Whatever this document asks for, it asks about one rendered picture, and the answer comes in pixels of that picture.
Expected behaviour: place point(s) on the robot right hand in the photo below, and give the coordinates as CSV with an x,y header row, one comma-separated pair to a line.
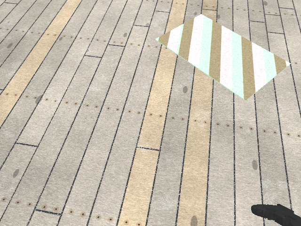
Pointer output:
x,y
279,213

